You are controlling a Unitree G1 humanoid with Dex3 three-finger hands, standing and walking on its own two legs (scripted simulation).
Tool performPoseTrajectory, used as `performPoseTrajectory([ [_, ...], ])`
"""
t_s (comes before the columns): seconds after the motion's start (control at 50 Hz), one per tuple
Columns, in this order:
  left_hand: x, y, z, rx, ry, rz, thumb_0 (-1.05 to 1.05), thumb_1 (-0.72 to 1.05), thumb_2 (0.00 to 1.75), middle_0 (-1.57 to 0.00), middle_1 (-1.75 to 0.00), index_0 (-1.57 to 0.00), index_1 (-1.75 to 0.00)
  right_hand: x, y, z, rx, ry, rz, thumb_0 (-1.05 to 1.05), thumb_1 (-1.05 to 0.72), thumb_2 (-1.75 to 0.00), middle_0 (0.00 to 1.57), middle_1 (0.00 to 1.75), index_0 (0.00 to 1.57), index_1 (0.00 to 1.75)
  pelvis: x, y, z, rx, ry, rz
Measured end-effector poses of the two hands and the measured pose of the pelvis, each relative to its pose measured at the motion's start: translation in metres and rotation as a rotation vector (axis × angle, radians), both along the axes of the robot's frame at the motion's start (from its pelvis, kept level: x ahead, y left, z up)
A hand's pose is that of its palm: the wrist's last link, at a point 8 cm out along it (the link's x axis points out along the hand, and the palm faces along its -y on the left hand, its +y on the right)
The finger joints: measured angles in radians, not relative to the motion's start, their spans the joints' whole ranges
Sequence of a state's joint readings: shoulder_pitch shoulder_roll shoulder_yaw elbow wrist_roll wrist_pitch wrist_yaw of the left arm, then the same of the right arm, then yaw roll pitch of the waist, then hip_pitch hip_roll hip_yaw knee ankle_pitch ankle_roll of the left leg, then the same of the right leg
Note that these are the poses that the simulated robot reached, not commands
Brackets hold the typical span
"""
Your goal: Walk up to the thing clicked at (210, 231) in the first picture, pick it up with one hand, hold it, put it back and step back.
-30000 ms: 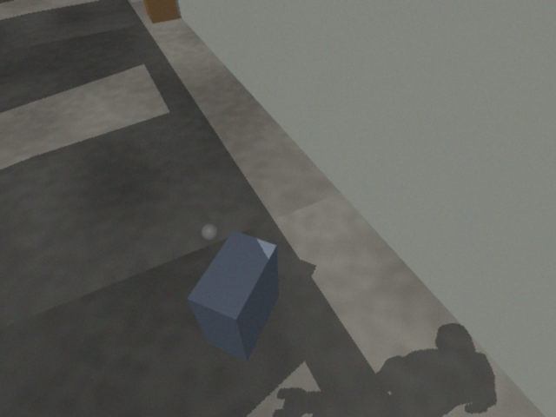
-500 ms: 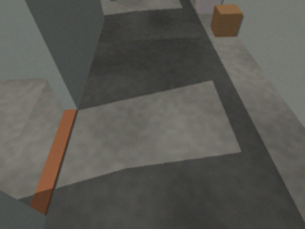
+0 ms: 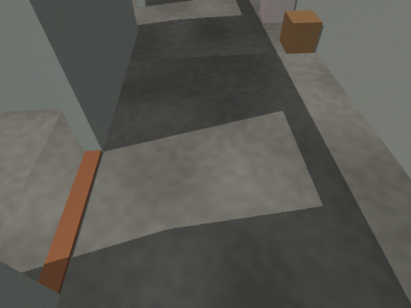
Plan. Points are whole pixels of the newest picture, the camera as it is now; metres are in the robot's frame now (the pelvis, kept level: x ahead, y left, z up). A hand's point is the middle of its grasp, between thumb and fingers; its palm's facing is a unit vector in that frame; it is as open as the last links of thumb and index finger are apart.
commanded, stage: stand
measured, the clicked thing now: out of the picture -0.41 -0.56 -0.74
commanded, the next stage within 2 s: walk up in 0.68 s
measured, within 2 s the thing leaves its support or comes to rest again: neither
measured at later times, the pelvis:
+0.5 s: pelvis +0.00 +0.00 +0.00, yaw +0 degrees
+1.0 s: pelvis +0.07 +0.05 -0.03, yaw +1 degrees
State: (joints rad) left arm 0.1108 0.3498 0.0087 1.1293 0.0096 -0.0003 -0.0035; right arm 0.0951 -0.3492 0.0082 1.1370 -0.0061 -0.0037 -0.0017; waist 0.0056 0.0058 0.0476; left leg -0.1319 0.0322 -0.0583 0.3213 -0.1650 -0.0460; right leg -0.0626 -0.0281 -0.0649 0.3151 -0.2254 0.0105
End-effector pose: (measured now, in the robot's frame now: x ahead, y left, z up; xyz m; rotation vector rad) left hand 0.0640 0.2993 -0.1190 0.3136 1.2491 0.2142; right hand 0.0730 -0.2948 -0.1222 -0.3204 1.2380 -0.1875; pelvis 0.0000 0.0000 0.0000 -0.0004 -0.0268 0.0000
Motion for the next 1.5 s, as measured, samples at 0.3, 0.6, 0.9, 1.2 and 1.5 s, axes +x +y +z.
performPoseTrajectory([
  [0.3, -0.004, -0.001, -0.002, -0.002, 0.014, -0.008, 0.01, 0.90, 0.90, -0.20, -0.30, -0.20, -0.30, -0.012, -0.001, -0.001, 0.000, 0.025, -0.014, 0.01, -0.91, -0.90, 0.20, 0.30, 0.20, 0.30, 0.000, 0.000, 0.000, -0.002, 0.002, -0.004],
  [0.6, 0.002, 0.001, 0.000, -0.001, -0.003, -0.015, 0.01, 0.90, 0.90, -0.20, -0.30, -0.20, -0.30, -0.007, 0.001, 0.000, -0.001, 0.004, -0.010, 0.01, -0.91, -0.90, 0.20, 0.30, 0.20, 0.30, 0.000, 0.001, 0.000, 0.000, -0.001, -0.009],
  [0.9, -0.016, 0.052, 0.002, 0.022, -0.018, 0.070, 0.00, 0.90, 0.89, -0.21, -0.30, -0.21, -0.30, 0.040, -0.005, 0.011, -0.046, -0.010, 0.057, 0.01, -0.91, -0.90, 0.20, 0.30, 0.20, 0.30, 0.038, 0.025, -0.009, -0.019, -0.009, 0.032],
  [1.2, 0.118, 0.088, -0.007, -0.016, -0.026, -0.018, 0.01, 0.90, 0.90, -0.20, -0.30, -0.20, -0.30, 0.107, 0.039, 0.023, -0.056, -0.087, -0.016, 0.01, -0.91, -0.90, 0.20, 0.30, 0.20, 0.30, 0.145, 0.062, -0.009, 0.025, -0.042, 0.012],
  [1.5, 0.334, 0.020, 0.013, 0.047, -0.200, -0.115, 0.01, 0.90, 0.90, -0.20, -0.30, -0.20, -0.30, 0.226, -0.008, -0.036, 0.026, -0.002, -0.045, 0.01, -0.91, -0.90, 0.20, 0.30, 0.20, 0.30, 0.290, 0.007, -0.032, 0.016, -0.043, -0.005],
])
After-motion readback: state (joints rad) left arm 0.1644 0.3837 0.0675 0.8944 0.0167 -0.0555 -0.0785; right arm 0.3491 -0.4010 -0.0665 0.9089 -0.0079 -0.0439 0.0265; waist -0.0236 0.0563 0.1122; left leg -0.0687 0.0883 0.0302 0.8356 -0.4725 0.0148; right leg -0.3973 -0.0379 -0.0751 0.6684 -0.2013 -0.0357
